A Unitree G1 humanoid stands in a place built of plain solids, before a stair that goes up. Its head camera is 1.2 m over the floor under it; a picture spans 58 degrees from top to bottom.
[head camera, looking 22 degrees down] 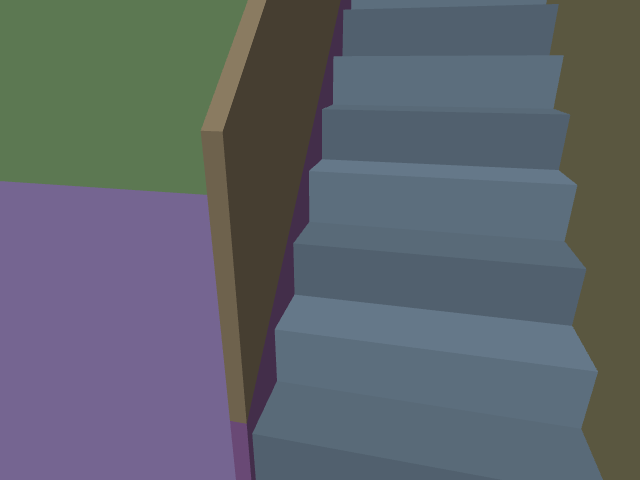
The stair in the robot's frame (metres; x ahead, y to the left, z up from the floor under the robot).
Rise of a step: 0.21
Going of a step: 0.23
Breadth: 0.94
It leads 13 degrees to the right of straight ahead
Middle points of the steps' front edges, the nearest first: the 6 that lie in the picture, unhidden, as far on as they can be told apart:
0.85 -0.26 0.21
1.08 -0.31 0.41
1.30 -0.36 0.62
1.53 -0.41 0.83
1.76 -0.46 1.03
1.98 -0.52 1.24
